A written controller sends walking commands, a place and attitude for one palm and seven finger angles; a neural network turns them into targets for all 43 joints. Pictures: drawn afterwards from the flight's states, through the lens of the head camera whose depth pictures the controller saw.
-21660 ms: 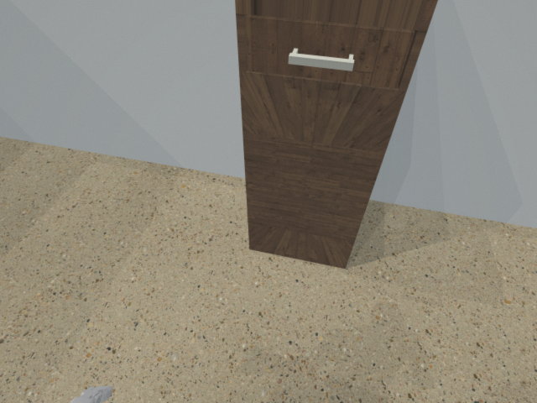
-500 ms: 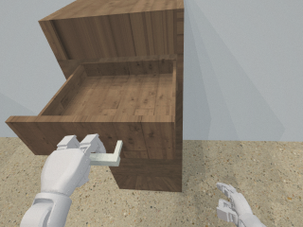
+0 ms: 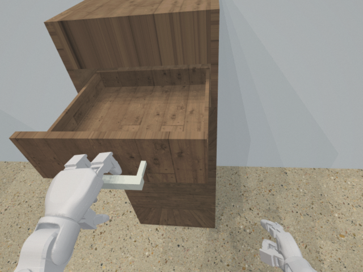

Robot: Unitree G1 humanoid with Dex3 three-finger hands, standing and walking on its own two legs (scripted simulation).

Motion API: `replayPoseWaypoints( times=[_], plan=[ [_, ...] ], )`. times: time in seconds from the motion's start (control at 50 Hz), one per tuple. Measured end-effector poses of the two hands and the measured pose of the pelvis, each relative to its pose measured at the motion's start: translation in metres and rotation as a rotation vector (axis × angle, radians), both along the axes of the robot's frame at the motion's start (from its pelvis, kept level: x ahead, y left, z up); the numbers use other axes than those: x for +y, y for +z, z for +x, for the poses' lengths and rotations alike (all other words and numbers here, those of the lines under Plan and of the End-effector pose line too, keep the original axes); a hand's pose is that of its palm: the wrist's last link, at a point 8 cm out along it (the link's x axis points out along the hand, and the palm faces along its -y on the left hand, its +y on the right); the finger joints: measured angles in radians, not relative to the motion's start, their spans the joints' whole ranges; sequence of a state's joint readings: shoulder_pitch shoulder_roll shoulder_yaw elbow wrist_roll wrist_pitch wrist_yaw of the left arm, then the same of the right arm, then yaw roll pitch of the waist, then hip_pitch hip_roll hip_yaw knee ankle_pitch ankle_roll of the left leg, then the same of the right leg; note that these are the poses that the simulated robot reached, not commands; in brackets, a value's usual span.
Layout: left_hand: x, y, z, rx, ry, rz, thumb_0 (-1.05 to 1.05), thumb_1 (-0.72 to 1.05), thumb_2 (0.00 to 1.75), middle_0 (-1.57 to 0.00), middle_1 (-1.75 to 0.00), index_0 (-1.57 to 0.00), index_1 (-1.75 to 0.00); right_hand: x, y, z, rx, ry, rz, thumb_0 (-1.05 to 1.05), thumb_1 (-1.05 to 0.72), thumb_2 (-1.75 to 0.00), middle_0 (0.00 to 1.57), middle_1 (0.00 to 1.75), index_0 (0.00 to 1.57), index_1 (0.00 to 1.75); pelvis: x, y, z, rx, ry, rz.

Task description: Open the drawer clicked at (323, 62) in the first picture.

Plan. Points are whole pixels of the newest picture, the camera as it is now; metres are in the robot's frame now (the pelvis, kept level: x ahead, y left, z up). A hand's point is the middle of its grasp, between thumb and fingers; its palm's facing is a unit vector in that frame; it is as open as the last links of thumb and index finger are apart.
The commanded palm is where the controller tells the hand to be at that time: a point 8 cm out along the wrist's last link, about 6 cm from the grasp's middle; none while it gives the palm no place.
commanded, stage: open the thumb to release the handle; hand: left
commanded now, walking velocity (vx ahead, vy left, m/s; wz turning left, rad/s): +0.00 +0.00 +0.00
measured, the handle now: (107, 173) +0.25 +0.18 +0.15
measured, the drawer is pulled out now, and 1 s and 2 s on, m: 0.29 0.29 0.29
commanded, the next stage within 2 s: lift the hand off the handle in 0.08 s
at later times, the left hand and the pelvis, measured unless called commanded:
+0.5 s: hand (94, 201) +0.21 +0.20 +0.12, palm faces +0.15 -0.17 -0.97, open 13.9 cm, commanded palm +0.17 +0.20 +0.18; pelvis +0.00 +0.01 +0.00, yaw +0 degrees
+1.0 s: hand (83, 179) +0.21 +0.19 +0.19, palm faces +0.24 -0.15 -0.96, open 13.9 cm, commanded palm +0.16 +0.19 +0.25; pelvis -0.02 +0.01 +0.00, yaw +1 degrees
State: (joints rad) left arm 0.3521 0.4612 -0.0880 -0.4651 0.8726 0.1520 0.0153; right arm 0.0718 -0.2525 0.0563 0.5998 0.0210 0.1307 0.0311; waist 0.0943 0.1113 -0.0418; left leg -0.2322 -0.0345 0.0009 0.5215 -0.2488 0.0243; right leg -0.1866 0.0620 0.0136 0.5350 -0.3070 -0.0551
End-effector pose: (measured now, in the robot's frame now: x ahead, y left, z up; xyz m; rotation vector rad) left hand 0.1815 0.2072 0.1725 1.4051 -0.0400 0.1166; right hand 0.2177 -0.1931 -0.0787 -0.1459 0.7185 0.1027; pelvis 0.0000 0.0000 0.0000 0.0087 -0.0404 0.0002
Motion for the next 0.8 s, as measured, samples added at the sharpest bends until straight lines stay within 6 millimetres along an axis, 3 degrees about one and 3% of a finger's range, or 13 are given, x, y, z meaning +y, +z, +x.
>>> replayPoseWaypoints(
  times=[0.12,0.24,0.62,0.8],
  plan=[
    [0.001,-0.001,-0.004,-0.01,-0.015,0.0,0.0,-0.31,0.39,-0.31,-1.24,-0.34,-1.22,-0.009,0.001,-0.002,0.003,-0.02,-0.023,0.01,-0.9,-0.9,0.2,0.3,0.2,0.3,0.002,-0.001,0.001,0.007,-0.004,-0.003],
    [0.001,-0.001,-0.006,-0.026,-0.005,-0.021,0.0,-0.44,0.33,-0.29,-1.22,-0.33,-1.2,-0.008,-0.001,-0.002,0.008,-0.026,-0.012,0.01,-0.9,-0.9,0.2,0.3,0.2,0.3,0.006,-0.001,0.003,0.017,-0.005,-0.004],
    [0.0,0.003,-0.002,-0.03,0.008,0.012,0.0,-0.5,0.3,-0.34,-1.22,-0.34,-1.22,0.032,0.0,0.011,-0.002,0.056,0.037,0.01,-0.9,-0.9,0.2,0.3,0.2,0.3,0.011,-0.002,-0.002,-0.008,0.011,-0.005],
    [-0.002,0.038,-0.005,-0.116,-0.021,0.017,0.0,-0.5,0.3,-0.36,-1.22,-0.34,-1.21,0.032,0.013,0.014,-0.063,0.057,0.05,0.01,-0.9,-0.9,0.2,0.3,0.2,0.3,0.011,0.0,-0.008,-0.032,0.012,-0.005]
  ],
)
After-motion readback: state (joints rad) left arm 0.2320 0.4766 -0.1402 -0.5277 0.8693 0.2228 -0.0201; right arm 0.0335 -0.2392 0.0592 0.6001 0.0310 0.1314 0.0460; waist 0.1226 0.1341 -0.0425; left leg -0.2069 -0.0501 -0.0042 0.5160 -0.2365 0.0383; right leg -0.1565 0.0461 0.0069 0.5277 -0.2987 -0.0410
